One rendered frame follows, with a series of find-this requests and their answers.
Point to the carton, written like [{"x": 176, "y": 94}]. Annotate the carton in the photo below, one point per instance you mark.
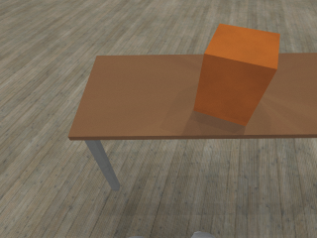
[{"x": 238, "y": 65}]

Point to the table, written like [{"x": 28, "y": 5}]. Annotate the table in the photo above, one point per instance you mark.
[{"x": 152, "y": 97}]

